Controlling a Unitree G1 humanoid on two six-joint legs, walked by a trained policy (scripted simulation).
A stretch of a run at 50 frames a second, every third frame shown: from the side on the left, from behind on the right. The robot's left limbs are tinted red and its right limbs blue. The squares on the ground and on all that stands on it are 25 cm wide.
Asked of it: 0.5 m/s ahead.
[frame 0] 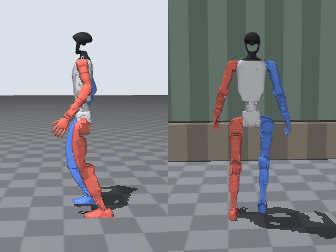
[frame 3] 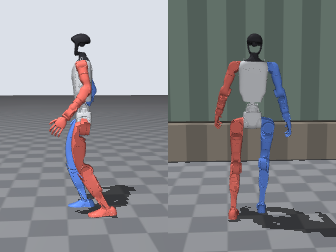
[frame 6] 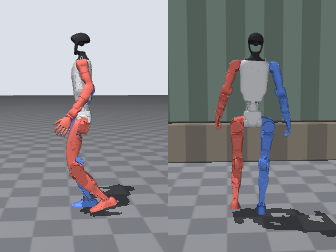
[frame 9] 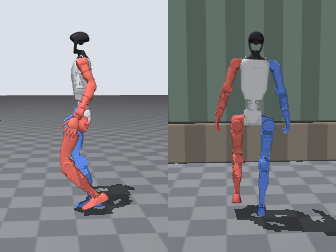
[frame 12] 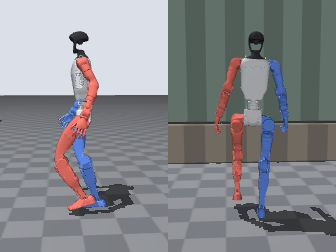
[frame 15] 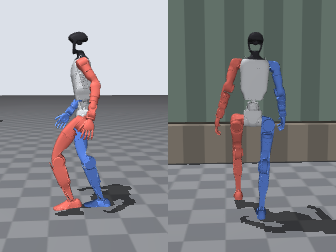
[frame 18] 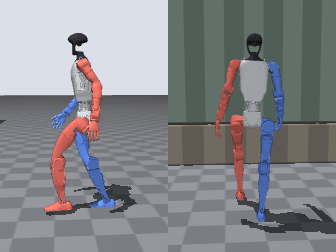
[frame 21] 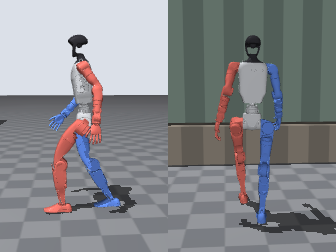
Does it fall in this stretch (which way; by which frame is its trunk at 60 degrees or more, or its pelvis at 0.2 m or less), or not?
no
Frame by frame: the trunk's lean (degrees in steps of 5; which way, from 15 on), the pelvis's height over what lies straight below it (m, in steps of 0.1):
0: 0, 0.8
3: 5, 0.8
6: 5, 0.8
9: 5, 0.8
12: 5, 0.8
15: 5, 0.8
18: 5, 0.8
21: 5, 0.8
